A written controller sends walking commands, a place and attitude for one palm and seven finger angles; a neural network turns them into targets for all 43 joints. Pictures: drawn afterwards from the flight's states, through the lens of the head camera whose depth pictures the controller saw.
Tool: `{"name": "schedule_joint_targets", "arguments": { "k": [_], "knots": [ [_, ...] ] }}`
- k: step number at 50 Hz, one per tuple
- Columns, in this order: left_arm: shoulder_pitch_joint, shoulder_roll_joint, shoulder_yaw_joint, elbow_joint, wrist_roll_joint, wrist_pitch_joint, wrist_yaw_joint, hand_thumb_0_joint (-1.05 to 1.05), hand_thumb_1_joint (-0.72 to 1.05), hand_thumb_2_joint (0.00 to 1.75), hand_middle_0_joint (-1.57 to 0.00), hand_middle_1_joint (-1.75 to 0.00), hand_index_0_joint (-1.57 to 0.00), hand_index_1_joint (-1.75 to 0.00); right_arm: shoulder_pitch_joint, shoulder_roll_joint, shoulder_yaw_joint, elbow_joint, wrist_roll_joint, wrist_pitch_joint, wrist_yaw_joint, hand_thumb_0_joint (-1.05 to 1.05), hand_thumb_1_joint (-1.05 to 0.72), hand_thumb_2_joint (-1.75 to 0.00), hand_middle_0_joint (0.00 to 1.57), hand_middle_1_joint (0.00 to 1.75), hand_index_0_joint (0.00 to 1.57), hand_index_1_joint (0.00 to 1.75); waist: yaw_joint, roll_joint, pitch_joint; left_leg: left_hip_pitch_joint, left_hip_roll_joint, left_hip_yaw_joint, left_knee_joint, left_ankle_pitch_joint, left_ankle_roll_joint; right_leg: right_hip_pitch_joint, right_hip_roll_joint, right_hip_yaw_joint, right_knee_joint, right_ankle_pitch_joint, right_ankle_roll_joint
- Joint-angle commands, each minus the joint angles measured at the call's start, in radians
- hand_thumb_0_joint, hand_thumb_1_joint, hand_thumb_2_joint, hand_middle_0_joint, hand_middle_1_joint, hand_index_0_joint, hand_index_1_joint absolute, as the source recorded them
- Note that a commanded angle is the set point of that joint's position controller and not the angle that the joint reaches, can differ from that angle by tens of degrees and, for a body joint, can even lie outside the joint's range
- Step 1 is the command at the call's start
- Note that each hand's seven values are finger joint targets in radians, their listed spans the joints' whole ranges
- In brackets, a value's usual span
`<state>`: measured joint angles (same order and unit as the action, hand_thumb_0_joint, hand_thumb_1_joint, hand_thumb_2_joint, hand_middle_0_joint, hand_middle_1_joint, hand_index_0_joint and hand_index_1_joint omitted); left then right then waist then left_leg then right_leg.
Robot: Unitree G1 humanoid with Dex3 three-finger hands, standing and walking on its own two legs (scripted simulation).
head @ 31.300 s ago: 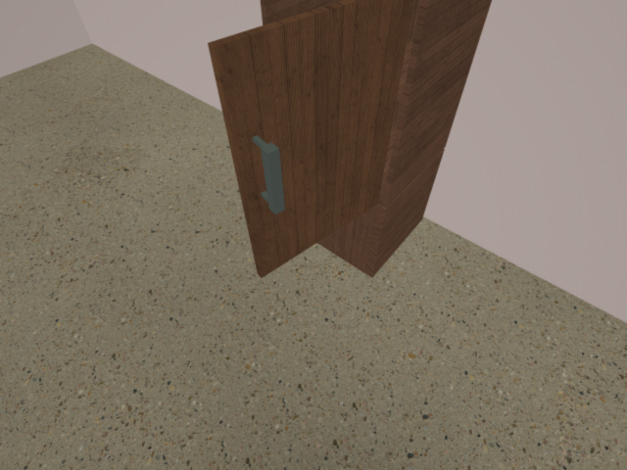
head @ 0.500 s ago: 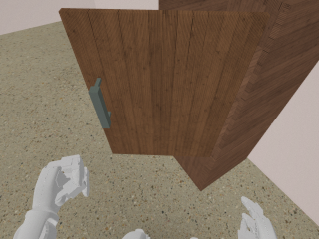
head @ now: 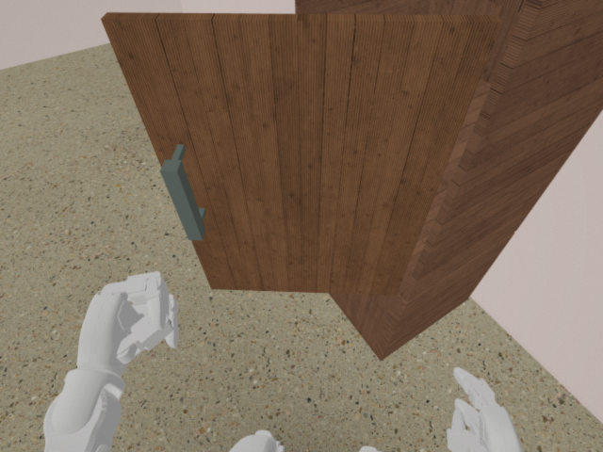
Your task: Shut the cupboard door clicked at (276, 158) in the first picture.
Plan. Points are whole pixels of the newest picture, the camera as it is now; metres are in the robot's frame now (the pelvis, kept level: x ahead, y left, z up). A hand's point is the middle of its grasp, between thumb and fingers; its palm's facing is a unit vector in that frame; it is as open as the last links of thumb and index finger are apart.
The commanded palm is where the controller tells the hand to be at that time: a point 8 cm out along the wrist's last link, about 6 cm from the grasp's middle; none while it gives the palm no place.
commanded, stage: bring the fist close to the handle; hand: left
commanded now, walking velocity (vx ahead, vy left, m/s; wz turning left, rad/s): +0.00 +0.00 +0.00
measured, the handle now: (188, 194) +0.47 +0.21 +0.07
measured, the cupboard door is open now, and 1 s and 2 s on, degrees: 55 55 46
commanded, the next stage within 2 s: push the door shut along its arc in 1.16 s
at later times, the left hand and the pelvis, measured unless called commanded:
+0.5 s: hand (193, 265) +0.33 +0.17 +0.08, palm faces -0.01 -1.00 -0.02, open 3.1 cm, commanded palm +0.32 +0.22 +0.07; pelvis +0.00 +0.01 +0.01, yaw -1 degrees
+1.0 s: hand (202, 240) +0.37 +0.17 +0.07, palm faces +0.01 -1.00 -0.02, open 3.1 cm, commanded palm +0.34 +0.22 +0.07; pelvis +0.01 +0.01 +0.01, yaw -2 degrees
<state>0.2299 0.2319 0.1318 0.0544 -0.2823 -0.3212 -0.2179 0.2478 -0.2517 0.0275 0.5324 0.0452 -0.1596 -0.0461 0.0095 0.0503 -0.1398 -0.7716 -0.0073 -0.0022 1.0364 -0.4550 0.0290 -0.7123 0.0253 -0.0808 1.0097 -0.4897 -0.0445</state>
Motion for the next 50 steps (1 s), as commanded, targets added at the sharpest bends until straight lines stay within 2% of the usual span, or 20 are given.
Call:
{"name": "schedule_joint_targets", "arguments": {
  "k": [1, 5, 7, 9, 10, 15, 19, 21, 26, 29, 30, 32, 33, 35, 39, 40, 42, 45, 46, 50],
  "knots": [
    [-0.212, 0.160, 0.101, -0.144, -0.009, -0.046, 0.008, 0.00, 0.90, 0.90, -1.30, -1.50, -1.30, -1.50, -0.053, -0.119, -0.047, -0.144, 0.005, -0.049, -0.015, 0.00, -0.90, -0.90, 0.20, 0.30, 0.20, 0.30, -0.014, -0.040, -0.164, 0.084, 0.000, -0.034, -0.154, 0.145, 0.005, 0.136, -0.019, 0.122, -0.201, 0.158, 0.025],
    [-0.265, 0.161, 0.104, -0.107, -0.010, -0.045, 0.012, 0.00, 0.90, 0.90, -1.30, -1.50, -1.30, -1.50, -0.046, -0.123, -0.048, -0.136, 0.005, -0.043, -0.012, 0.00, -0.90, -0.90, 0.20, 0.30, 0.20, 0.30, -0.009, -0.039, -0.193, 0.114, 0.002, -0.035, -0.168, 0.175, 0.005, 0.157, -0.015, 0.108, -0.194, 0.206, 0.024],
    [-0.298, 0.131, 0.073, -0.101, -0.006, -0.047, 0.014, 0.00, 0.90, 0.90, -1.30, -1.50, -1.30, -1.50, -0.046, -0.120, -0.050, -0.133, 0.006, -0.044, -0.008, 0.00, -0.90, -0.90, 0.20, 0.30, 0.20, 0.30, -0.016, -0.013, -0.205, 0.140, 0.003, -0.032, -0.174, 0.191, 0.004, 0.146, -0.015, 0.094, -0.187, 0.237, 0.024],
    [-0.319, 0.119, 0.057, -0.073, 0.004, -0.049, 0.022, 0.00, 0.90, 0.90, -1.30, -1.50, -1.30, -1.50, -0.043, -0.124, -0.052, -0.127, 0.007, -0.042, -0.006, 0.00, -0.90, -0.90, 0.20, 0.30, 0.20, 0.30, -0.023, -0.028, -0.189, 0.150, 0.005, -0.036, -0.186, 0.182, 0.003, 0.122, -0.010, 0.078, -0.186, 0.225, 0.023],
    [-0.338, 0.127, 0.061, -0.057, 0.006, -0.048, 0.025, 0.00, 0.90, 0.90, -1.30, -1.50, -1.30, -1.50, -0.036, -0.129, -0.052, -0.123, 0.003, -0.040, -0.005, 0.00, -0.90, -0.90, 0.20, 0.30, 0.20, 0.30, -0.024, -0.053, -0.181, 0.143, 0.006, -0.043, -0.187, 0.182, 0.004, 0.128, -0.009, 0.077, -0.186, 0.224, 0.021],
    [-0.427, 0.151, 0.086, -0.009, 0.031, -0.056, 0.058, 0.00, 0.90, 0.90, -1.30, -1.50, -1.30, -1.50, -0.033, -0.132, -0.057, -0.106, 0.001, -0.026, -0.002, 0.00, -0.90, -0.90, 0.20, 0.30, 0.20, 0.30, -0.020, -0.028, -0.201, 0.162, 0.009, -0.037, -0.193, 0.183, 0.002, 0.115, -0.007, 0.074, -0.181, 0.224, 0.019],
    [-0.525, 0.124, 0.058, 0.006, 0.048, -0.073, 0.080, 0.00, 0.90, 0.90, -1.30, -1.50, -1.30, -1.50, -0.034, -0.127, -0.058, -0.096, 0.002, -0.022, 0.002, 0.00, -0.90, -0.90, 0.20, 0.30, 0.20, 0.30, -0.026, 0.006, -0.236, 0.202, 0.013, -0.041, -0.200, 0.209, -0.004, 0.100, -0.006, 0.061, -0.165, 0.241, 0.014],
    [-0.541, 0.101, 0.029, 0.031, 0.056, -0.070, 0.089, 0.00, 0.90, 0.90, -1.30, -1.50, -1.30, -1.50, -0.026, -0.129, -0.059, -0.091, 0.000, -0.018, 0.006, 0.00, -0.90, -0.90, 0.20, 0.30, 0.20, 0.30, -0.034, -0.007, -0.246, 0.218, 0.016, -0.043, -0.198, 0.225, -0.002, 0.097, -0.005, 0.058, -0.166, 0.259, 0.016],
    [-0.635, 0.110, 0.040, 0.134, 0.075, -0.058, 0.109, 0.00, 0.90, 0.90, -1.30, -1.50, -1.30, -1.50, -0.009, -0.135, -0.059, -0.072, -0.001, 0.001, 0.009, 0.00, -0.90, -0.90, 0.20, 0.30, 0.20, 0.30, -0.045, -0.048, -0.239, 0.207, 0.019, -0.045, -0.201, 0.222, -0.004, 0.089, -0.004, 0.054, -0.167, 0.263, 0.018],
    [-0.688, 0.104, 0.039, 0.153, 0.081, -0.062, 0.120, 0.00, 0.90, 0.90, -1.30, -1.50, -1.30, -1.50, -0.004, -0.134, -0.062, -0.069, -0.001, 0.008, 0.014, 0.00, -0.90, -0.90, 0.20, 0.30, 0.20, 0.30, -0.038, -0.016, -0.265, 0.230, 0.020, -0.045, -0.202, 0.246, -0.010, 0.087, -0.005, 0.053, -0.162, 0.279, 0.015],
    [-0.678, 0.133, 0.069, 0.169, 0.083, -0.062, 0.128, 0.00, 0.90, 0.90, -1.30, -1.50, -1.30, -1.50, 0.006, -0.140, -0.063, -0.066, -0.004, 0.014, 0.014, 0.00, -0.90, -0.90, 0.20, 0.30, 0.20, 0.30, -0.029, -0.026, -0.277, 0.234, 0.021, -0.049, -0.201, 0.270, -0.009, 0.100, -0.002, 0.053, -0.159, 0.297, 0.012],
    [-0.701, 0.110, 0.052, 0.182, 0.085, -0.068, 0.129, 0.00, 0.90, 0.90, -1.30, -1.50, -1.30, -1.50, 0.006, -0.132, -0.064, -0.066, -0.004, 0.020, 0.018, 0.00, -0.90, -0.90, 0.20, 0.30, 0.20, 0.30, -0.035, -0.025, -0.292, 0.241, 0.021, -0.039, -0.192, 0.295, -0.009, 0.104, -0.004, 0.057, -0.158, 0.328, 0.016],
    [-0.727, 0.116, 0.056, 0.199, 0.084, -0.071, 0.131, 0.00, 0.90, 0.90, -1.30, -1.50, -1.30, -1.50, 0.011, -0.134, -0.063, -0.061, -0.005, 0.024, 0.019, 0.00, -0.90, -0.90, 0.20, 0.30, 0.20, 0.30, -0.043, -0.047, -0.283, 0.226, 0.020, -0.038, -0.191, 0.286, -0.008, 0.107, -0.005, 0.057, -0.160, 0.328, 0.018],
    [-0.721, 0.158, 0.100, 0.235, 0.085, -0.076, 0.133, 0.00, 0.90, 0.90, -1.30, -1.50, -1.30, -1.50, 0.018, -0.139, -0.065, -0.057, -0.007, 0.034, 0.019, 0.00, -0.90, -0.90, 0.20, 0.30, 0.20, 0.30, -0.031, -0.063, -0.283, 0.202, 0.019, -0.035, -0.190, 0.288, -0.006, 0.129, -0.002, 0.064, -0.159, 0.340, 0.018],
    [-0.805, 0.137, 0.074, 0.283, 0.088, -0.088, 0.119, 0.00, 0.90, 0.90, -1.30, -1.50, -1.30, -1.50, 0.021, -0.135, -0.066, -0.048, -0.003, 0.046, 0.022, 0.00, -0.90, -0.90, 0.20, 0.30, 0.20, 0.30, -0.050, -0.037, -0.265, 0.196, 0.017, -0.027, -0.188, 0.250, -0.006, 0.100, -0.004, 0.070, -0.168, 0.310, 0.020],
    [-0.782, 0.162, 0.099, 0.282, 0.089, -0.091, 0.120, 0.00, 0.90, 0.90, -1.30, -1.50, -1.30, -1.50, 0.027, -0.141, -0.069, -0.050, -0.005, 0.048, 0.021, 0.00, -0.90, -0.90, 0.20, 0.30, 0.20, 0.30, -0.037, -0.042, -0.284, 0.204, 0.019, -0.029, -0.189, 0.262, -0.005, 0.114, -0.002, 0.069, -0.167, 0.317, 0.017],
    [-0.781, 0.127, 0.072, 0.268, 0.079, -0.095, 0.110, 0.00, 0.90, 0.90, -1.30, -1.50, -1.30, -1.50, 0.025, -0.135, -0.069, -0.056, -0.002, 0.048, 0.024, 0.00, -0.90, -0.90, 0.20, 0.30, 0.20, 0.30, -0.039, -0.019, -0.310, 0.222, 0.016, -0.024, -0.189, 0.286, -0.005, 0.128, -0.005, 0.071, -0.168, 0.345, 0.018],
    [-0.770, 0.160, 0.097, 0.286, 0.077, -0.100, 0.105, 0.00, 0.90, 0.90, -1.30, -1.50, -1.30, -1.50, 0.034, -0.143, -0.070, -0.052, -0.002, 0.055, 0.023, 0.00, -0.90, -0.90, 0.20, 0.30, 0.20, 0.30, -0.039, -0.045, -0.294, 0.209, 0.019, -0.030, -0.192, 0.282, -0.004, 0.129, -0.001, 0.069, -0.168, 0.340, 0.017],
    [-0.784, 0.130, 0.068, 0.269, 0.076, -0.104, 0.100, 0.00, 0.90, 0.90, -1.30, -1.50, -1.30, -1.50, 0.027, -0.137, -0.070, -0.055, -0.001, 0.055, 0.025, 0.00, -0.90, -0.90, 0.20, 0.30, 0.20, 0.30, -0.045, -0.031, -0.296, 0.215, 0.017, -0.025, -0.191, 0.279, -0.003, 0.126, -0.004, 0.072, -0.169, 0.341, 0.019],
    [-0.769, 0.137, 0.075, 0.246, 0.074, -0.117, 0.106, 0.00, 0.90, 0.90, -1.30, -1.50, -1.30, -1.50, 0.029, -0.141, -0.074, -0.055, 0.000, 0.056, 0.025, 0.00, -0.90, -0.90, 0.20, 0.30, 0.20, 0.30, -0.043, -0.036, -0.289, 0.229, 0.019, -0.030, -0.196, 0.273, -0.003, 0.117, 0.000, 0.068, -0.174, 0.327, 0.017]
  ]
}}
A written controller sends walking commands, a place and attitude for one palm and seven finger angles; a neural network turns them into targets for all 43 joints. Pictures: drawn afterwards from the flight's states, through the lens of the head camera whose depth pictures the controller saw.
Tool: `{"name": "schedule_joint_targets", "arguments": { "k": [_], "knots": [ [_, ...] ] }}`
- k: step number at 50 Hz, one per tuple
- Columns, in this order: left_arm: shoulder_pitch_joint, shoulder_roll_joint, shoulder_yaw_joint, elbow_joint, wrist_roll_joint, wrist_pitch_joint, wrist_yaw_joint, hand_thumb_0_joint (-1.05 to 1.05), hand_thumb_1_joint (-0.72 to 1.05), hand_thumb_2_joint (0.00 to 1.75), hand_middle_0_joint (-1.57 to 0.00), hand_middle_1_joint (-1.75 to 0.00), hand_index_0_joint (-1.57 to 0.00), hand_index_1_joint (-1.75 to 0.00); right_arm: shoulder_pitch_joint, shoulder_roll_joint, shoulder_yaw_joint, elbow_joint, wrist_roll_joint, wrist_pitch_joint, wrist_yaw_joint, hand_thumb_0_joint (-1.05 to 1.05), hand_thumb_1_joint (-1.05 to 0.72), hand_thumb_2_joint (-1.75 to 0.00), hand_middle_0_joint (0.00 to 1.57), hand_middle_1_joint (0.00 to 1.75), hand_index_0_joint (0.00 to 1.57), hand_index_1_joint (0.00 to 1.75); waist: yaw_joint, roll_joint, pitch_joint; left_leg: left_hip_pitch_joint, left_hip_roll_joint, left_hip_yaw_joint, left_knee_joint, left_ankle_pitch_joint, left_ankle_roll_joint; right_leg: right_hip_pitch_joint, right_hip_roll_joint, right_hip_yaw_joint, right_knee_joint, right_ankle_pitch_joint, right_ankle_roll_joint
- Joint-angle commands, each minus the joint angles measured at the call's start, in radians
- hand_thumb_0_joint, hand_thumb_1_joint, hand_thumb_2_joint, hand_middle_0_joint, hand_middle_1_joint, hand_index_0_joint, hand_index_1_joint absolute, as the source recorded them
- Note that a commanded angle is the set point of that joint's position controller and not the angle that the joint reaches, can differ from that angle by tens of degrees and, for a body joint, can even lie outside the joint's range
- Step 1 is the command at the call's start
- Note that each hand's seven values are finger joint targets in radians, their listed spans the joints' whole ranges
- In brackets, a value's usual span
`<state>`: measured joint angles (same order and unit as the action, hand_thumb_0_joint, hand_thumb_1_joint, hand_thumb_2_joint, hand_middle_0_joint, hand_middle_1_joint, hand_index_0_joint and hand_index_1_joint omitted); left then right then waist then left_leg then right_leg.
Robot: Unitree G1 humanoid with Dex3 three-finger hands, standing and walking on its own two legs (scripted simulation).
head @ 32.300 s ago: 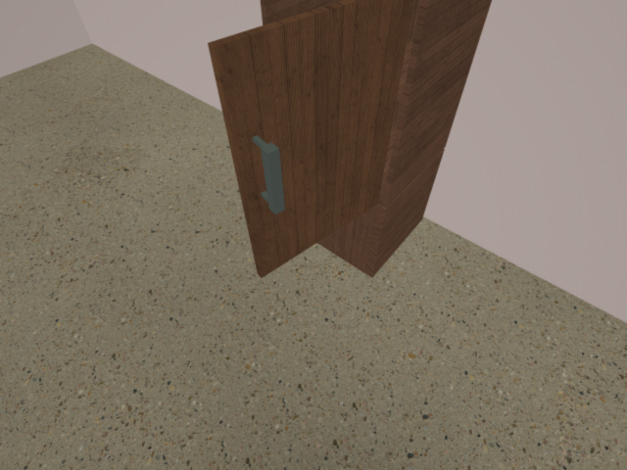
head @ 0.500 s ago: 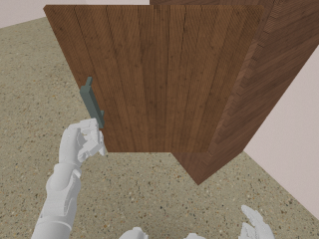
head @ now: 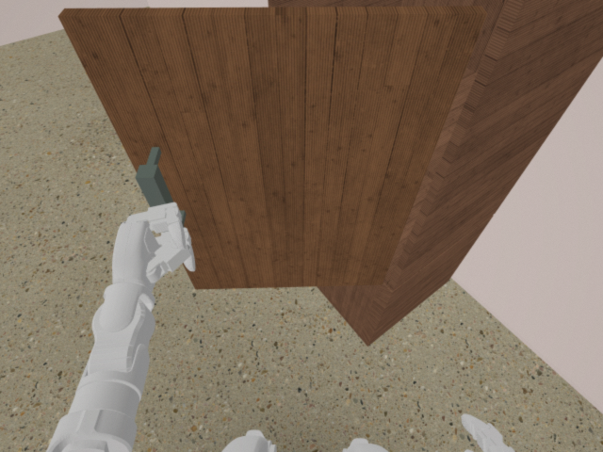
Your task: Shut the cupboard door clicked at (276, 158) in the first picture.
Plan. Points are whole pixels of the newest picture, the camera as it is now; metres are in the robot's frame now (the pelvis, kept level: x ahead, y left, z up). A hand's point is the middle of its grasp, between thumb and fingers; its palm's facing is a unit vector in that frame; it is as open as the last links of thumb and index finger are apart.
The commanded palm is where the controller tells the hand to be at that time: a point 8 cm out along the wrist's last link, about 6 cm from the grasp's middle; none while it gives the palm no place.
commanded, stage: bring the fist close to the handle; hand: left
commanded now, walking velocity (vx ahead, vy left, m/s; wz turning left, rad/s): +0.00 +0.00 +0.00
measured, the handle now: (167, 198) +0.46 +0.22 +0.06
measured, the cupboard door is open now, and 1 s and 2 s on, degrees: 55 46 34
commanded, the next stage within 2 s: push the door shut along its arc in 0.16 s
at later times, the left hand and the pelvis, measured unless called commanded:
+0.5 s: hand (194, 238) +0.38 +0.16 +0.07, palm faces -0.01 -1.00 -0.04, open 3.1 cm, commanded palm +0.36 +0.21 +0.06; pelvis -0.01 -0.01 +0.00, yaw +1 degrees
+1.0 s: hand (204, 201) +0.44 +0.15 +0.07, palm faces -0.14 -0.99 -0.02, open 3.1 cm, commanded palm +0.43 +0.21 +0.06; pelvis -0.02 +0.00 -0.02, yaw +0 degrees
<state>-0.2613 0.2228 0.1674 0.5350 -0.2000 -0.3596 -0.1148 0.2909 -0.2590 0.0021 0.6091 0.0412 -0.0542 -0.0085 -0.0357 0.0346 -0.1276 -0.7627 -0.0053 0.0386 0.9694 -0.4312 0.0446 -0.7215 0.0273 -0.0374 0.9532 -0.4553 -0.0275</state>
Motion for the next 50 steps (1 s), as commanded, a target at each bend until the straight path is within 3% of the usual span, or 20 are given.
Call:
{"name": "schedule_joint_targets", "arguments": {
  "k": [1, 3, 5, 7, 10, 11, 14, 17, 19, 23, 26, 30, 35, 39, 44, 46, 47, 50],
  "knots": [
    [-0.274, 0.129, 0.023, -0.247, -0.005, -0.081, 0.004, 0.00, 0.90, 0.90, -1.30, -1.50, -1.30, -1.50, -0.019, -0.130, -0.049, -0.133, 0.003, -0.050, -0.012, 0.00, -0.90, -0.90, 0.20, 0.30, 0.20, 0.30, 0.002, -0.017, -0.308, 0.224, 0.018, -0.070, -0.130, 0.257, -0.019, 0.129, -0.005, 0.024, -0.113, 0.300, 0.001],
    [-0.263, 0.121, 0.018, -0.237, -0.007, -0.079, 0.008, 0.00, 0.90, 0.90, -1.30, -1.50, -1.30, -1.50, -0.020, -0.130, -0.048, -0.132, 0.004, -0.050, -0.010, 0.00, -0.90, -0.90, 0.20, 0.30, 0.20, 0.30, 0.001, -0.021, -0.296, 0.221, 0.016, -0.071, -0.134, 0.232, -0.019, 0.119, -0.003, 0.022, -0.121, 0.276, 0.002],
    [-0.273, 0.170, 0.056, -0.222, 0.002, -0.079, 0.017, 0.00, 0.90, 0.90, -1.30, -1.50, -1.30, -1.50, -0.018, -0.137, -0.048, -0.124, 0.003, -0.045, -0.016, 0.00, -0.90, -0.90, 0.20, 0.30, 0.20, 0.30, 0.003, -0.033, -0.272, 0.197, 0.016, -0.071, -0.135, 0.211, -0.017, 0.120, -0.003, 0.028, -0.124, 0.262, 0.001],
    [-0.290, 0.132, 0.024, -0.233, 0.005, -0.081, 0.019, 0.00, 0.90, 0.90, -1.30, -1.50, -1.30, -1.50, -0.028, -0.128, -0.045, -0.130, 0.004, -0.044, -0.014, 0.00, -0.90, -0.90, 0.20, 0.30, 0.20, 0.30, 0.001, -0.011, -0.283, 0.211, 0.015, -0.069, -0.135, 0.205, -0.018, 0.114, -0.005, 0.028, -0.123, 0.259, 0.002],
    [-0.286, 0.157, 0.045, -0.227, 0.005, -0.084, 0.023, 0.00, 0.90, 0.90, -1.30, -1.50, -1.30, -1.50, -0.027, -0.131, -0.044, -0.132, 0.002, -0.044, -0.016, 0.00, -0.90, -0.90, 0.20, 0.30, 0.20, 0.30, 0.008, -0.012, -0.287, 0.203, 0.013, -0.068, -0.134, 0.198, -0.017, 0.126, -0.004, 0.033, -0.124, 0.254, 0.001],
    [-0.310, 0.129, 0.018, -0.221, 0.004, -0.084, 0.020, 0.00, 0.90, 0.90, -1.30, -1.50, -1.30, -1.50, -0.035, -0.126, -0.041, -0.130, 0.002, -0.044, -0.016, 0.00, -0.90, -0.90, 0.20, 0.30, 0.20, 0.30, -0.008, -0.018, -0.275, 0.199, 0.012, -0.065, -0.132, 0.180, -0.014, 0.115, -0.007, 0.034, -0.130, 0.244, 0.004],
    [-0.313, 0.151, 0.038, -0.193, 0.005, -0.085, 0.015, 0.00, 0.90, 0.90, -1.30, -1.50, -1.30, -1.50, -0.033, -0.128, -0.041, -0.130, 0.003, -0.043, -0.017, 0.00, -0.90, -0.90, 0.20, 0.30, 0.20, 0.30, 0.002, -0.035, -0.273, 0.182, 0.010, -0.067, -0.134, 0.173, -0.015, 0.127, -0.006, 0.036, -0.129, 0.238, 0.003],
    [-0.431, 0.172, 0.026, -0.145, 0.013, -0.085, -0.008, 0.00, 0.90, 0.90, -1.30, -1.50, -1.30, -1.50, -0.027, -0.132, -0.037, -0.113, 0.005, -0.039, -0.023, 0.00, -0.90, -0.90, 0.20, 0.30, 0.20, 0.30, -0.030, -0.031, -0.251, 0.168, 0.012, -0.072, -0.124, 0.138, -0.013, 0.095, -0.008, 0.042, -0.132, 0.209, 0.006],
    [-0.487, 0.179, 0.022, -0.116, 0.011, -0.090, -0.026, 0.00, 0.90, 0.90, -1.30, -1.50, -1.30, -1.50, -0.026, -0.135, -0.037, -0.107, 0.006, -0.041, -0.027, 0.00, -0.90, -0.90, 0.20, 0.30, 0.20, 0.30, -0.037, -0.025, -0.260, 0.169, 0.010, -0.072, -0.116, 0.124, -0.012, 0.085, -0.011, 0.047, -0.134, 0.193, 0.006],
    [-0.532, 0.192, 0.036, -0.047, -0.006, -0.088, -0.063, 0.00, 0.90, 0.90, -1.30, -1.50, -1.30, -1.50, -0.008, -0.138, -0.036, -0.100, 0.007, -0.042, -0.027, 0.00, -0.90, -0.90, 0.20, 0.30, 0.20, 0.30, -0.029, -0.011, -0.316, 0.183, 0.008, -0.078, -0.104, 0.163, -0.015, 0.097, -0.011, 0.047, -0.118, 0.231, 0.002],
    [-0.573, 0.202, 0.042, 0.035, -0.007, -0.077, -0.084, 0.00, 0.90, 0.90, -1.30, -1.50, -1.30, -1.50, 0.011, -0.142, -0.035, -0.095, 0.008, -0.034, -0.023, 0.00, -0.90, -0.90, 0.20, 0.30, 0.20, 0.30, -0.037, -0.034, -0.296, 0.156, 0.008, -0.080, -0.098, 0.160, -0.012, 0.084, -0.010, 0.046, -0.115, 0.232, 0.004],
    [-0.681, 0.289, 0.097, 0.117, -0.003, -0.081, -0.114, 0.00, 0.90, 0.90, -1.30, -1.50, -1.30, -1.50, 0.033, -0.152, -0.036, -0.088, 0.007, -0.021, -0.027, 0.00, -0.90, -0.90, 0.20, 0.30, 0.20, 0.30, -0.048, -0.055, -0.296, 0.096, 0.006, -0.075, -0.077, 0.134, -0.006, 0.091, -0.013, 0.066, -0.113, 0.211, 0.007],
    [-0.785, 0.273, 0.070, 0.206, -0.003, -0.090, -0.166, 0.00, 0.90, 0.90, -1.30, -1.50, -1.30, -1.50, 0.062, -0.158, -0.039, -0.075, 0.008, -0.013, -0.023, 0.00, -0.90, -0.90, 0.20, 0.30, 0.20, 0.30, -0.062, 0.014, -0.331, 0.130, 0.009, -0.089, -0.063, 0.146, -0.008, 0.025, -0.008, 0.054, -0.091, 0.203, -0.002],
    [-0.851, 0.293, 0.075, 0.267, -0.006, -0.090, -0.193, 0.00, 0.90, 0.90, -1.30, -1.50, -1.30, -1.50, 0.090, -0.167, -0.040, -0.062, 0.009, -0.006, -0.021, 0.00, -0.90, -0.90, 0.20, 0.30, 0.20, 0.30, -0.082, -0.026, -0.351, 0.118, 0.012, -0.094, -0.050, 0.159, -0.004, 0.014, -0.005, 0.053, -0.086, 0.213, 0.001],
    [-0.943, 0.304, 0.068, 0.297, 0.001, -0.097, -0.214, 0.00, 0.90, 0.90, -1.30, -1.50, -1.30, -1.50, 0.112, -0.175, -0.043, -0.048, 0.007, -0.002, -0.019, 0.00, -0.90, -0.90, 0.20, 0.30, 0.20, 0.30, -0.098, 0.028, -0.387, 0.146, 0.016, -0.105, -0.034, 0.168, -0.005, -0.043, -0.001, 0.049, -0.072, 0.196, -0.002],
    [-0.960, 0.331, 0.090, 0.316, 0.001, -0.100, -0.219, 0.00, 0.90, 0.90, -1.30, -1.50, -1.30, -1.50, 0.126, -0.182, -0.045, -0.040, 0.005, 0.001, -0.020, 0.00, -0.90, -0.90, 0.20, 0.30, 0.20, 0.30, -0.100, 0.022, -0.404, 0.164, 0.020, -0.113, -0.030, 0.190, -0.007, -0.055, 0.002, 0.042, -0.064, 0.207, -0.004],
    [-0.965, 0.316, 0.077, 0.331, -0.002, -0.097, -0.225, 0.00, 0.90, 0.90, -1.30, -1.50, -1.30, -1.50, 0.126, -0.181, -0.043, -0.044, 0.006, 0.002, -0.018, 0.00, -0.90, -0.90, 0.20, 0.30, 0.20, 0.30, -0.105, 0.019, -0.389, 0.152, 0.019, -0.111, -0.031, 0.171, -0.006, -0.064, 0.004, 0.042, -0.069, 0.189, -0.002],
    [-1.020, 0.399, 0.132, 0.381, 0.006, -0.091, -0.228, 0.00, 0.90, 0.90, -1.30, -1.50, -1.30, -1.50, 0.141, -0.192, -0.037, -0.035, 0.004, 0.007, -0.022, 0.00, -0.90, -0.90, 0.20, 0.30, 0.20, 0.30, -0.113, 0.008, -0.364, 0.094, 0.019, -0.111, -0.021, 0.133, 0.000, -0.067, 0.008, 0.050, -0.069, 0.154, -0.003]
  ]
}}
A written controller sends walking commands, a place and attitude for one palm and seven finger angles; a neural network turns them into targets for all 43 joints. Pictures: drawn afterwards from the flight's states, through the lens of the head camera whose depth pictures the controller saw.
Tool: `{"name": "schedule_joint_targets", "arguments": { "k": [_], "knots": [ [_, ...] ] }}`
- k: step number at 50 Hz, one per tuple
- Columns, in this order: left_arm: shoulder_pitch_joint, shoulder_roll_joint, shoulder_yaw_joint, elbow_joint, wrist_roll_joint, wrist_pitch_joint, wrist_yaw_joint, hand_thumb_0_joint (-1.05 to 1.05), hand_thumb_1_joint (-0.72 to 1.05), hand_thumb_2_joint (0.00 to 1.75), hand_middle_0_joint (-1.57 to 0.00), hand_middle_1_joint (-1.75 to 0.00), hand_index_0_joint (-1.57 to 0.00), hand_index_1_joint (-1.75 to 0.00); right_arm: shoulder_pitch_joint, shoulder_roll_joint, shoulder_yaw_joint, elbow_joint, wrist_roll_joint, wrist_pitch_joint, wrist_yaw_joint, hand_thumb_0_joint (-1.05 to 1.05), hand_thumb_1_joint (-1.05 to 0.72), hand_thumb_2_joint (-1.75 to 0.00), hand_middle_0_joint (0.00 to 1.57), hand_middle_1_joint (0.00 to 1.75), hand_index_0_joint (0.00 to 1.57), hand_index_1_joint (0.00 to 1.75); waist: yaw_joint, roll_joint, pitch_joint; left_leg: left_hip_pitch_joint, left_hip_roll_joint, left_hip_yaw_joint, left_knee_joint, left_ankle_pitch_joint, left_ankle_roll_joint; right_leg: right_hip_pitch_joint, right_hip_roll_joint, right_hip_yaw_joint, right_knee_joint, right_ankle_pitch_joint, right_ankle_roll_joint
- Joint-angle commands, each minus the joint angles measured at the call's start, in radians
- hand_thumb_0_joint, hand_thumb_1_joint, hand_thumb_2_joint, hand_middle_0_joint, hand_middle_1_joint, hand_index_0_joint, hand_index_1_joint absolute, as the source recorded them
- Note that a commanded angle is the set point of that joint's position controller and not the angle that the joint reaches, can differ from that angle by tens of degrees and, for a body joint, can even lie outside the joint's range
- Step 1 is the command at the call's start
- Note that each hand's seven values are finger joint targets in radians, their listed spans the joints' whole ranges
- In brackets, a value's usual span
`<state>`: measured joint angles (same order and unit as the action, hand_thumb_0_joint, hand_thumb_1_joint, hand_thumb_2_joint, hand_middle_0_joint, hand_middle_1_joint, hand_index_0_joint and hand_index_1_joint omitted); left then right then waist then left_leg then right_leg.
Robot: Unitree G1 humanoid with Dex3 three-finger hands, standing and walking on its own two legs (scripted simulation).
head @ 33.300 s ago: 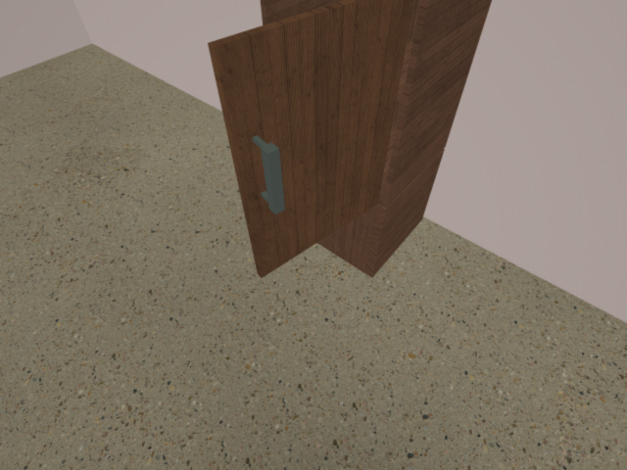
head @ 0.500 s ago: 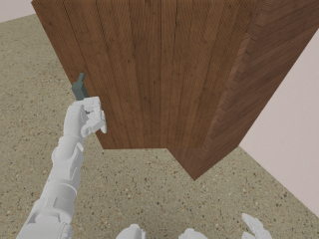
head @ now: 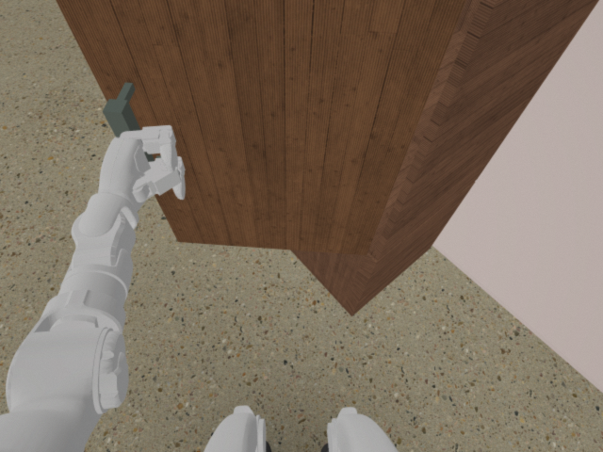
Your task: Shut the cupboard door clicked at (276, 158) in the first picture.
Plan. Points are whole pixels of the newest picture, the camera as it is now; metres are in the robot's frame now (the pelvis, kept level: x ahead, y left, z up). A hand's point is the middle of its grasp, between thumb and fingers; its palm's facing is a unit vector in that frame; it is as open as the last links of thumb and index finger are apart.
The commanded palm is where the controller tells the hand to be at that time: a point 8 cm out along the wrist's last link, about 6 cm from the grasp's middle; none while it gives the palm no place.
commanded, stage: push the door shut along its arc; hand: left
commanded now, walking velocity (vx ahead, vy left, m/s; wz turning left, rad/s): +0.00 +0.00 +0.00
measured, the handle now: (141, 139) +0.53 +0.22 +0.08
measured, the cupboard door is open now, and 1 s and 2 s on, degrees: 46 34 26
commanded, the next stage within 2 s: pull the fist back off the door in 1.14 s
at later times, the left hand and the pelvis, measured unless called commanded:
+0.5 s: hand (193, 139) +0.52 +0.14 +0.09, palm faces -0.27 -0.96 -0.01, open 3.1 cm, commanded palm +0.52 +0.17 +0.08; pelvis +0.00 +0.01 -0.01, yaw -1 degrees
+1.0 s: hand (217, 117) +0.56 +0.11 +0.09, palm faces -0.36 -0.93 -0.02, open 3.1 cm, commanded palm +0.58 +0.13 +0.08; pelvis +0.01 +0.01 -0.02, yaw -2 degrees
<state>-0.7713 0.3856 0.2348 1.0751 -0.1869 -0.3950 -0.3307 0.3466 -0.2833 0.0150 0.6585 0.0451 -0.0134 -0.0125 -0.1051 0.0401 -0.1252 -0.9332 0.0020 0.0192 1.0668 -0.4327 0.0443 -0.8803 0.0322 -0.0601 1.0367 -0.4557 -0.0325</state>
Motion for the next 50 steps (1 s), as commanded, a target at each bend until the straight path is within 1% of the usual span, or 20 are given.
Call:
{"name": "schedule_joint_targets", "arguments": {
  "k": [1, 3, 5, 7, 10, 13, 14, 16, 19, 21, 26, 29, 30, 33, 35, 43, 44, 45, 48, 50],
  "knots": [
    [-0.543, 0.232, 0.052, -0.163, -0.003, -0.057, -0.016, 0.00, 0.90, 0.90, -1.30, -1.50, -1.30, -1.50, 0.083, -0.165, -0.048, -0.085, 0.001, -0.034, -0.018, 0.00, -0.90, -0.90, 0.20, 0.30, 0.20, 0.30, -0.054, 0.003, -0.376, 0.258, 0.012, -0.093, -0.115, 0.133, 0.001, 0.090, 0.001, 0.075, -0.150, 0.153, 0.004],
    [-0.568, 0.264, 0.069, -0.139, 0.009, -0.058, -0.018, 0.00, 0.90, 0.90, -1.30, -1.50, -1.30, -1.50, 0.094, -0.170, -0.047, -0.083, -0.001, -0.035, -0.018, 0.00, -0.90, -0.90, 0.20, 0.30, 0.20, 0.30, -0.054, 0.019, -0.392, 0.262, 0.015, -0.101, -0.109, 0.131, -0.001, 0.070, 0.004, 0.071, -0.138, 0.139, 0.001],
    [-0.621, 0.251, 0.057, -0.148, 0.010, -0.064, -0.024, 0.00, 0.90, 0.90, -1.30, -1.50, -1.30, -1.50, 0.108, -0.170, -0.048, -0.078, -0.006, -0.039, -0.016, 0.00, -0.90, -0.90, 0.20, 0.30, 0.20, 0.30, -0.064, 0.069, -0.417, 0.306, 0.016, -0.111, -0.100, 0.163, -0.003, 0.031, 0.007, 0.064, -0.126, 0.152, -0.002],
    [-0.604, 0.274, 0.072, -0.099, 0.016, -0.052, -0.032, 0.00, 0.90, 0.90, -1.30, -1.50, -1.30, -1.50, 0.119, -0.176, -0.047, -0.076, -0.005, -0.035, -0.014, 0.00, -0.90, -0.90, 0.20, 0.30, 0.20, 0.30, -0.071, 0.036, -0.419, 0.295, 0.022, -0.111, -0.092, 0.182, -0.003, 0.032, 0.010, 0.062, -0.125, 0.169, 0.000],
    [-0.659, 0.252, 0.043, -0.105, 0.020, -0.049, -0.046, 0.00, 0.90, 0.90, -1.30, -1.50, -1.30, -1.50, 0.132, -0.177, -0.048, -0.074, -0.007, -0.035, -0.011, 0.00, -0.90, -0.90, 0.20, 0.30, 0.20, 0.30, -0.086, 0.088, -0.448, 0.338, 0.024, -0.125, -0.082, 0.206, -0.005, -0.018, 0.014, 0.054, -0.112, 0.171, -0.003],
    [-0.685, 0.244, 0.030, -0.081, 0.025, -0.035, -0.056, 0.00, 0.90, 0.90, -1.30, -1.50, -1.30, -1.50, 0.139, -0.182, -0.049, -0.066, -0.007, -0.032, -0.007, 0.00, -0.90, -0.90, 0.20, 0.30, 0.20, 0.30, -0.103, 0.072, -0.437, 0.337, 0.030, -0.131, -0.076, 0.198, -0.006, -0.046, 0.015, 0.049, -0.116, 0.159, 0.000],
    [-0.696, 0.275, 0.052, -0.081, 0.027, -0.032, -0.057, 0.00, 0.90, 0.90, -1.30, -1.50, -1.30, -1.50, 0.147, -0.186, -0.048, -0.065, -0.009, -0.031, -0.008, 0.00, -0.90, -0.90, 0.20, 0.30, 0.20, 0.30, -0.098, 0.070, -0.446, 0.324, 0.029, -0.131, -0.071, 0.197, -0.005, -0.035, 0.016, 0.052, -0.113, 0.159, -0.001],
    [-0.721, 0.263, 0.036, -0.087, 0.032, -0.032, -0.065, 0.00, 0.90, 0.90, -1.30, -1.50, -1.30, -1.50, 0.153, -0.186, -0.049, -0.062, -0.010, -0.030, -0.007, 0.00, -0.90, -0.90, 0.20, 0.30, 0.20, 0.30, -0.101, 0.112, -0.482, 0.374, 0.031, -0.140, -0.064, 0.243, -0.009, -0.067, 0.016, 0.044, -0.101, 0.178, -0.005],
    [-0.749, 0.272, 0.038, -0.055, 0.035, -0.013, -0.072, 0.00, 0.90, 0.90, -1.30, -1.50, -1.30, -1.50, 0.169, -0.192, -0.049, -0.052, -0.013, -0.027, -0.007, 0.00, -0.90, -0.90, 0.20, 0.30, 0.20, 0.30, -0.122, 0.086, -0.452, 0.358, 0.036, -0.146, -0.058, 0.239, -0.007, -0.090, 0.019, 0.039, -0.105, 0.172, -0.003],
    [-0.790, 0.275, 0.037, -0.067, 0.037, -0.015, -0.073, 0.00, 0.90, 0.90, -1.30, -1.50, -1.30, -1.50, 0.173, -0.191, -0.048, -0.049, -0.015, -0.028, -0.007, 0.00, -0.90, -0.90, 0.20, 0.30, 0.20, 0.30, -0.121, 0.131, -0.481, 0.389, 0.036, -0.151, -0.051, 0.271, -0.010, -0.109, 0.019, 0.037, -0.095, 0.183, -0.006],
    [-0.793, 0.274, 0.042, -0.075, 0.043, -0.006, -0.078, 0.00, 0.90, 0.90, -1.30, -1.50, -1.30, -1.50, 0.191, -0.191, -0.052, -0.047, -0.024, -0.026, 0.001, 0.00, -0.90, -0.90, 0.20, 0.30, 0.20, 0.30, -0.115, 0.164, -0.534, 0.459, 0.041, -0.166, -0.042, 0.362, -0.019, -0.128, 0.023, 0.026, -0.082, 0.219, -0.009],
    [-0.763, 0.324, 0.082, 0.008, 0.052, 0.026, -0.074, 0.00, 0.90, 0.90, -1.30, -1.50, -1.30, -1.50, 0.200, -0.195, -0.045, -0.054, -0.024, -0.011, 0.002, 0.00, -0.90, -0.90, 0.20, 0.30, 0.20, 0.30, -0.125, 0.074, -0.460, 0.337, 0.035, -0.140, -0.038, 0.311, -0.006, -0.073, 0.027, 0.033, -0.093, 0.224, -0.003],
    [-0.784, 0.352, 0.105, 0.000, 0.053, 0.022, -0.071, 0.00, 0.90, 0.90, -1.30, -1.50, -1.30, -1.50, 0.207, -0.196, -0.041, -0.058, -0.025, -0.011, 0.000, 0.00, -0.90, -0.90, 0.20, 0.30, 0.20, 0.30, -0.121, 0.079, -0.470, 0.325, 0.031, -0.138, -0.031, 0.323, -0.003, -0.063, 0.029, 0.033, -0.084, 0.234, -0.005],
    [-0.796, 0.350, 0.091, -0.015, 0.074, 0.017, -0.071, 0.00, 0.90, 0.90, -1.30, -1.50, -1.30, -1.50, 0.206, -0.192, -0.045, -0.066, -0.030, -0.008, 0.003, 0.00, -0.90, -0.90, 0.20, 0.30, 0.20, 0.30, -0.119, 0.120, -0.500, 0.341, 0.032, -0.136, -0.022, 0.335, -0.008, -0.074, 0.028, 0.037, -0.077, 0.242, -0.004],
    [-0.818, 0.366, 0.099, -0.012, 0.072, 0.012, -0.080, 0.00, 0.90, 0.90, -1.30, -1.50, -1.30, -1.50, 0.216, -0.194, -0.044, -0.063, -0.031, -0.006, 0.001, 0.00, -0.90, -0.90, 0.20, 0.30, 0.20, 0.30, -0.129, 0.108, -0.503, 0.346, 0.033, -0.139, -0.013, 0.362, -0.006, -0.076, 0.031, 0.033, -0.069, 0.260, -0.005],
    [-0.983, 0.285, 0.000, 0.021, 0.081, 0.050, -0.108, 0.00, 0.90, 0.90, -1.30, -1.50, -1.30, -1.50, 0.234, -0.197, -0.045, -0.026, -0.034, -0.018, -0.009, 0.00, -0.90, -0.90, 0.20, 0.30, 0.20, 0.30, -0.193, 0.146, -0.501, 0.374, 0.044, -0.161, 0.016, 0.332, -0.003, -0.190, 0.032, 0.024, -0.065, 0.212, 0.000],
    [-0.990, 0.301, 0.012, 0.009, 0.081, 0.053, -0.110, 0.00, 0.90, 0.90, -1.30, -1.50, -1.30, -1.50, 0.241, -0.200, -0.048, -0.021, -0.036, -0.021, -0.010, 0.00, -0.90, -0.90, 0.20, 0.30, 0.20, 0.30, -0.189, 0.157, -0.526, 0.394, 0.044, -0.162, 0.023, 0.357, -0.003, -0.192, 0.032, 0.026, -0.063, 0.225, -0.003],
    [-1.011, 0.271, -0.012, -0.007, 0.075, 0.052, -0.116, 0.00, 0.90, 0.90, -1.30, -1.50, -1.30, -1.50, 0.241, -0.198, -0.046, -0.020, -0.038, -0.026, -0.010, 0.00, -0.90, -0.90, 0.20, 0.30, 0.20, 0.30, -0.190, 0.196, -0.552, 0.422, 0.041, -0.166, 0.029, 0.386, -0.004, -0.214, 0.034, 0.021, -0.052, 0.230, -0.006],
    [-1.026, 0.262, -0.021, 0.006, 0.076, 0.071, -0.127, 0.00, 0.90, 0.90, -1.30, -1.50, -1.30, -1.50, 0.244, -0.200, -0.048, -0.002, -0.042, -0.031, -0.011, 0.00, -0.90, -0.90, 0.20, 0.30, 0.20, 0.30, -0.197, 0.177, -0.561, 0.429, 0.043, -0.170, 0.037, 0.401, -0.004, -0.216, 0.036, 0.018, -0.053, 0.240, -0.006],
    [-1.064, 0.250, -0.033, -0.007, 0.074, 0.075, -0.131, 0.00, 0.90, 0.90, -1.30, -1.50, -1.30, -1.50, 0.248, -0.198, -0.048, 0.006, -0.044, -0.037, -0.014, 0.00, -0.90, -0.90, 0.20, 0.30, 0.20, 0.30, -0.205, 0.204, -0.566, 0.450, 0.044, -0.176, 0.039, 0.421, -0.003, -0.242, 0.037, 0.012, -0.046, 0.236, -0.008]
  ]
}}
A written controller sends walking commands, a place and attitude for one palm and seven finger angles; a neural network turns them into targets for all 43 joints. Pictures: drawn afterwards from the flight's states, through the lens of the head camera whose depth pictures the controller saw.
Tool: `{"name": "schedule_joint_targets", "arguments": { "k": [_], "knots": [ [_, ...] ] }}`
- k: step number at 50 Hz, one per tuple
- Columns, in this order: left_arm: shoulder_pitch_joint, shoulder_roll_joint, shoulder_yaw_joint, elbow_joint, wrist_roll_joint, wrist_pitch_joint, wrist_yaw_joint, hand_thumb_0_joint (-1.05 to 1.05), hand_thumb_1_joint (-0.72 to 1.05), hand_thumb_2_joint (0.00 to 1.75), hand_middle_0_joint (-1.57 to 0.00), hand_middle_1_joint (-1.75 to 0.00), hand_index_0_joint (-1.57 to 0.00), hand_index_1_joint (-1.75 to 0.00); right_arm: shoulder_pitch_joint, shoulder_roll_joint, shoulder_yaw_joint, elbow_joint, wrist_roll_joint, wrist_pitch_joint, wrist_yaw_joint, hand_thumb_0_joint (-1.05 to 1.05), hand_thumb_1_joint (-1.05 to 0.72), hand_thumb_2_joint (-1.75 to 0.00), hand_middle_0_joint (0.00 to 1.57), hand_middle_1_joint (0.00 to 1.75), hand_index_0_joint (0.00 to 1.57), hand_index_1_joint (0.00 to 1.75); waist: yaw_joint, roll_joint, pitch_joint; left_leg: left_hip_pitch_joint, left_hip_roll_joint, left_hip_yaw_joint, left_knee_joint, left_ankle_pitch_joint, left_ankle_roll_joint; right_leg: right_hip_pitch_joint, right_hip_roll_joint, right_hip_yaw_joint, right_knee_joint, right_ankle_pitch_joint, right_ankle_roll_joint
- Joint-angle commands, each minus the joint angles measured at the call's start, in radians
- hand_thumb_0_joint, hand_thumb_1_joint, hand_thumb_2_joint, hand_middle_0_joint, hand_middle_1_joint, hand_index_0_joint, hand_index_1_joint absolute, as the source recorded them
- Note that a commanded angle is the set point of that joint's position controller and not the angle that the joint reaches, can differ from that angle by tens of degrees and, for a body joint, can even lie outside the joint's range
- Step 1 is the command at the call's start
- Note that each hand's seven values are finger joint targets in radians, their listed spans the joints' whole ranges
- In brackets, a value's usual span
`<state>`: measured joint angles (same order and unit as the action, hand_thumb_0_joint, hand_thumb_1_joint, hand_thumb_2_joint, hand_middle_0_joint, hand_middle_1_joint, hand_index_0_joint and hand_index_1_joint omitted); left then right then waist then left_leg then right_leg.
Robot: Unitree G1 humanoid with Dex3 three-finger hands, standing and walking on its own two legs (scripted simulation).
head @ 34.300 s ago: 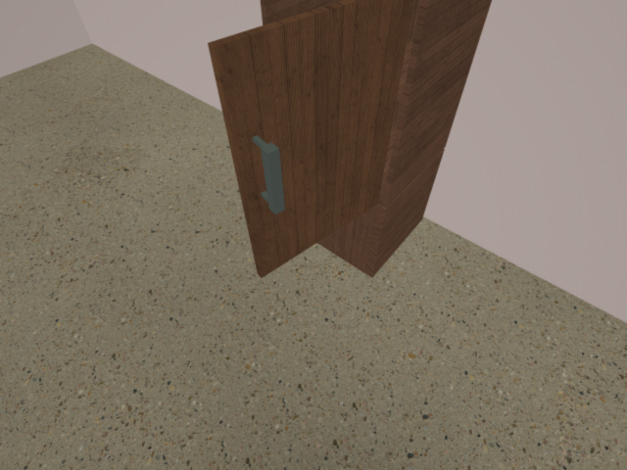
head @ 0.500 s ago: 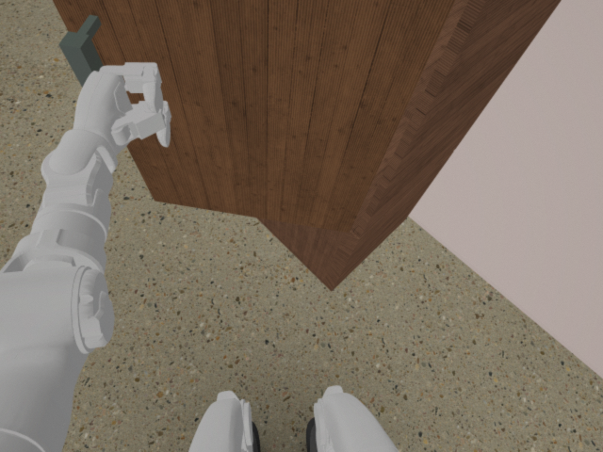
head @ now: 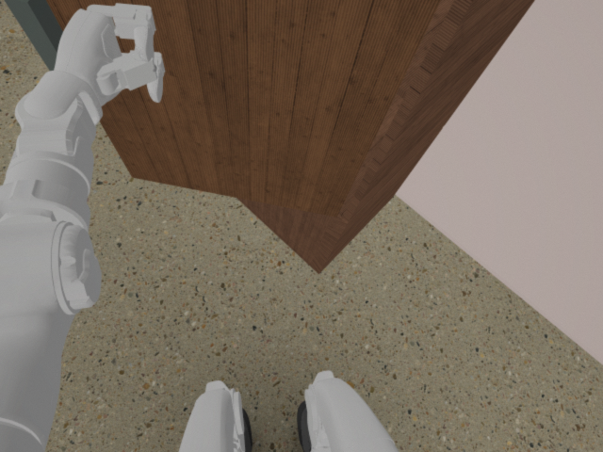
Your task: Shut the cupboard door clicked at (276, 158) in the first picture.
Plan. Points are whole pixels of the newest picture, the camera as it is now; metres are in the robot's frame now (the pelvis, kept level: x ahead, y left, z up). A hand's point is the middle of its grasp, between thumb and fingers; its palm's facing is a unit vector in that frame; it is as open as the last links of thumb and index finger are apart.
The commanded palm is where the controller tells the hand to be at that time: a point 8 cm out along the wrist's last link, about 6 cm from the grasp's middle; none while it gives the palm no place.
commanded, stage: push the door shut along its arc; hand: left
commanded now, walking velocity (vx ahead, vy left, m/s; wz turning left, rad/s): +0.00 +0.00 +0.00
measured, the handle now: (67, 46) +0.60 +0.21 +0.10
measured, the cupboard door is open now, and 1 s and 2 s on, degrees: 34 26 26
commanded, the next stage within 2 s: pull the fist back off the door in 0.14 s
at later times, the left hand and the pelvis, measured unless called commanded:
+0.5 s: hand (185, 51) +0.59 +0.08 +0.10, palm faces +0.12 -0.99 -0.04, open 3.1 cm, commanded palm +0.55 +0.11 +0.11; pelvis +0.00 -0.01 +0.00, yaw +0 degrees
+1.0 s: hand (186, 112) +0.49 +0.08 +0.11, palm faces +0.08 -1.00 -0.01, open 3.1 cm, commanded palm +0.46 +0.12 +0.11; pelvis +0.02 -0.03 +0.03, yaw +1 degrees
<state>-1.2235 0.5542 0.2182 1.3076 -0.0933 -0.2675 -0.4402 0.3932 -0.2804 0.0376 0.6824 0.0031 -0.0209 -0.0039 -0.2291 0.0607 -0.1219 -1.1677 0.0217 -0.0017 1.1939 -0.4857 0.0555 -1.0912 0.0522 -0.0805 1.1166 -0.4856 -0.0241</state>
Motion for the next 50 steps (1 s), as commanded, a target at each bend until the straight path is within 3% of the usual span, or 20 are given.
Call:
{"name": "schedule_joint_targets", "arguments": {
  "k": [1, 4, 5, 7, 10, 12, 13, 14, 16, 18, 20, 22, 25, 30, 35, 39, 40, 44, 46, 50],
  "knots": [
    [-0.621, 0.059, -0.032, -0.233, -0.019, -0.045, -0.022, 0.00, 0.90, 0.90, -1.30, -1.50, -1.30, -1.50, 0.195, -0.202, -0.071, -0.010, -0.003, -0.033, -0.022, 0.00, -0.90, -0.90, 0.20, 0.30, 0.20, 0.30, -0.086, 0.184, -0.566, 0.688, 0.026, -0.157, -0.083, 0.463, -0.015, -0.047, 0.016, 0.033, -0.129, 0.259, -0.014],
    [-0.649, 0.073, -0.027, -0.178, -0.014, -0.020, -0.016, 0.00, 0.90, 0.90, -1.30, -1.50, -1.30, -1.50, 0.195, -0.205, -0.065, -0.001, -0.004, -0.039, -0.027, 0.00, -0.90, -0.90, 0.20, 0.30, 0.20, 0.30, -0.105, 0.141, -0.510, 0.615, 0.023, -0.147, -0.079, 0.385, -0.009, -0.049, 0.018, 0.028, -0.133, 0.224, -0.012],
    [-0.689, 0.071, -0.029, -0.202, -0.018, -0.026, -0.017, 0.00, 0.90, 0.90, -1.30, -1.50, -1.30, -1.50, 0.200, -0.204, -0.063, 0.004, -0.008, -0.048, -0.029, 0.00, -0.90, -0.90, 0.20, 0.30, 0.20, 0.30, -0.108, 0.172, -0.524, 0.623, 0.022, -0.148, -0.075, 0.401, -0.006, -0.056, 0.018, 0.029, -0.126, 0.229, -0.015],
    [-0.689, 0.074, -0.030, -0.182, -0.009, -0.021, -0.017, 0.00, 0.90, 0.90, -1.30, -1.50, -1.30, -1.50, 0.198, -0.205, -0.063, 0.009, -0.009, -0.054, -0.029, 0.00, -0.90, -0.90, 0.20, 0.30, 0.20, 0.30, -0.111, 0.161, -0.538, 0.620, 0.023, -0.149, -0.064, 0.400, -0.007, -0.061, 0.019, 0.027, -0.120, 0.228, -0.014],
    [-0.727, 0.056, -0.042, -0.201, -0.007, -0.023, -0.023, 0.00, 0.90, 0.90, -1.30, -1.50, -1.30, -1.50, 0.207, -0.203, -0.066, 0.018, -0.014, -0.067, -0.029, 0.00, -0.90, -0.90, 0.20, 0.30, 0.20, 0.30, -0.119, 0.194, -0.570, 0.646, 0.022, -0.152, -0.052, 0.445, -0.004, -0.083, 0.022, 0.025, -0.105, 0.244, -0.016],
    [-0.740, 0.083, -0.032, -0.196, -0.003, -0.016, -0.029, 0.00, 0.90, 0.90, -1.30, -1.50, -1.30, -1.50, 0.204, -0.205, -0.065, 0.021, -0.014, -0.070, -0.029, 0.00, -0.90, -0.90, 0.20, 0.30, 0.20, 0.30, -0.117, 0.198, -0.579, 0.634, 0.022, -0.149, -0.042, 0.433, -0.006, -0.079, 0.022, 0.024, -0.100, 0.240, -0.017],
    [-0.713, 0.130, 0.177, -0.190, -0.062, 0.011, 0.169, 0.00, 0.90, 0.90, -1.30, -1.50, -1.30, -1.50, 0.261, -0.172, -0.051, -0.019, -0.019, -0.067, -0.014, 0.00, -0.90, -0.90, 0.20, 0.30, 0.20, 0.30, -0.068, 0.203, -0.588, 0.569, 0.034, -0.158, -0.070, 0.385, -0.020, -0.028, 0.012, 0.038, -0.114, 0.235, -0.015],
    [-0.647, 0.066, 0.131, -0.143, -0.032, 0.029, 0.267, 0.00, 0.90, 0.90, -1.30, -1.50, -1.30, -1.50, 0.255, -0.169, -0.050, -0.025, -0.028, -0.065, 0.006, 0.00, -0.90, -0.90, 0.20, 0.30, 0.20, 0.30, -0.075, 0.176, -0.569, 0.529, 0.034, -0.156, -0.080, 0.363, -0.024, -0.015, 0.010, 0.038, -0.111, 0.227, -0.007],
    [-0.603, 0.007, 0.152, -0.176, -0.003, 0.012, 0.430, 0.00, 0.90, 0.90, -1.30, -1.50, -1.30, -1.50, 0.277, -0.161, -0.063, -0.038, -0.055, -0.055, 0.042, 0.00, -0.90, -0.90, 0.20, 0.30, 0.20, 0.30, -0.059, 0.157, -0.570, 0.531, 0.031, -0.154, -0.095, 0.381, -0.031, 0.009, 0.006, 0.033, -0.112, 0.238, 0.002],
    [-0.585, 0.005, 0.158, -0.245, 0.086, -0.045, 0.587, 0.00, 0.90, 0.90, -1.30, -1.50, -1.30, -1.50, 0.285, -0.154, -0.073, -0.044, -0.085, -0.042, 0.073, 0.00, -0.90, -0.90, 0.20, 0.30, 0.20, 0.30, -0.049, 0.156, -0.601, 0.528, 0.029, -0.138, -0.078, 0.417, -0.034, 0.021, 0.003, 0.035, -0.105, 0.265, 0.007],
    [-0.573, 0.017, 0.127, -0.282, 0.185, -0.110, 0.658, 0.00, 0.90, 0.90, -1.30, -1.50, -1.30, -1.50, 0.299, -0.156, -0.084, -0.037, -0.102, -0.027, 0.100, 0.00, -0.90, -0.90, 0.20, 0.30, 0.20, 0.30, -0.053, 0.157, -0.633, 0.542, 0.025, -0.130, -0.074, 0.451, -0.034, 0.045, 0.007, 0.037, -0.099, 0.294, 0.008],
    [-0.549, 0.013, 0.096, -0.294, 0.213, -0.140, 0.644, 0.00, 0.90, 0.90, -1.30, -1.50, -1.30, -1.50, 0.302, -0.160, -0.095, -0.037, -0.095, -0.006, 0.112, 0.00, -0.90, -0.90, 0.20, 0.30, 0.20, 0.30, -0.055, 0.147, -0.644, 0.553, 0.020, -0.112, -0.094, 0.439, -0.032, 0.111, 0.008, 0.047, -0.126, 0.322, 0.007],
    [-0.511, 0.024, 0.116, -0.315, 0.162, -0.145, 0.585, 0.00, 0.90, 0.90, -1.30, -1.50, -1.30, -1.50, 0.297, -0.161, -0.100, -0.047, -0.075, 0.019, 0.102, 0.00, -0.90, -0.90, 0.20, 0.30, 0.20, 0.30, -0.035, 0.121, -0.673, 0.568, 0.008, -0.098, -0.130, 0.440, -0.028, 0.220, 0.013, 0.058, -0.153, 0.379, 0.004],
    [-0.345, 0.035, 0.178, -0.362, 0.099, -0.173, 0.565, 0.00, 0.90, 0.90, -1.30, -1.50, -1.30, -1.50, 0.276, -0.142, -0.094, -0.070, -0.061, 0.031, 0.089, 0.00, -0.90, -0.90, 0.20, 0.30, 0.20, 0.30, 0.025, 0.064, -0.623, 0.531, -0.004, -0.055, -0.183, 0.435, -0.024, 0.367, 0.012, 0.075, -0.194, 0.454, 0.010],
    [-0.108, -0.078, 0.118, -0.333, 0.097, -0.211, 0.553, 0.00, 0.90, 0.90, -1.30, -1.50, -1.30, -1.50, 0.255, -0.126, -0.105, -0.077, -0.053, 0.039, 0.092, 0.00, -0.90, -0.90, 0.20, 0.30, 0.20, 0.30, 0.050, -0.023, -0.488, 0.471, -0.017, -0.014, -0.220, 0.415, -0.019, 0.454, 0.003, 0.094, -0.232, 0.529, 0.015],
    [-0.035, -0.130, 0.086, -0.369, 0.064, -0.217, 0.530, 0.00, 0.90, 0.90, -1.30, -1.50, -1.30, -1.50, 0.218, -0.122, -0.114, -0.087, -0.040, 0.050, 0.087, 0.00, -0.90, -0.90, 0.20, 0.30, 0.20, 0.30, 0.057, -0.087, -0.426, 0.437, -0.027, 0.005, -0.240, 0.356, -0.015, 0.505, -0.009, 0.114, -0.264, 0.536, 0.024],
    [-0.055, -0.156, 0.060, -0.418, 0.057, -0.232, 0.526, 0.00, 0.90, 0.90, -1.30, -1.50, -1.30, -1.50, 0.206, -0.121, -0.116, -0.090, -0.038, 0.048, 0.084, 0.00, -0.90, -0.90, 0.20, 0.30, 0.20, 0.30, 0.061, -0.032, -0.449, 0.481, -0.030, 0.005, -0.241, 0.374, -0.016, 0.493, -0.011, 0.113, -0.258, 0.544, 0.020],
    [-0.049, -0.240, -0.013, -0.457, 0.043, -0.266, 0.525, 0.00, 0.90, 0.90, -1.30, -1.50, -1.30, -1.50, 0.159, -0.113, -0.123, -0.075, -0.032, 0.040, 0.078, 0.00, -0.90, -0.90, 0.20, 0.30, 0.20, 0.30, 0.051, -0.042, -0.417, 0.535, -0.027, -0.001, -0.238, 0.349, -0.017, 0.429, -0.014, 0.102, -0.267, 0.482, 0.022],
    [-0.064, -0.217, -0.004, -0.484, 0.045, -0.282, 0.532, 0.00, 0.90, 0.90, -1.30, -1.50, -1.30, -1.50, 0.144, -0.117, -0.125, -0.067, -0.030, 0.039, 0.071, 0.00, -0.90, -0.90, 0.20, 0.30, 0.20, 0.30, 0.057, -0.026, -0.434, 0.557, -0.028, -0.005, -0.235, 0.350, -0.017, 0.419, -0.017, 0.101, -0.257, 0.476, 0.021],
    [-0.045, -0.267, -0.054, -0.554, 0.048, -0.301, 0.546, 0.00, 0.90, 0.90, -1.30, -1.50, -1.30, -1.50, 0.100, -0.110, -0.125, -0.075, -0.026, 0.035, 0.065, 0.00, -0.90, -0.90, 0.20, 0.30, 0.20, 0.30, 0.076, 0.015, -0.480, 0.630, -0.026, -0.015, -0.235, 0.389, -0.024, 0.398, -0.017, 0.087, -0.235, 0.476, 0.014]
  ]
}}
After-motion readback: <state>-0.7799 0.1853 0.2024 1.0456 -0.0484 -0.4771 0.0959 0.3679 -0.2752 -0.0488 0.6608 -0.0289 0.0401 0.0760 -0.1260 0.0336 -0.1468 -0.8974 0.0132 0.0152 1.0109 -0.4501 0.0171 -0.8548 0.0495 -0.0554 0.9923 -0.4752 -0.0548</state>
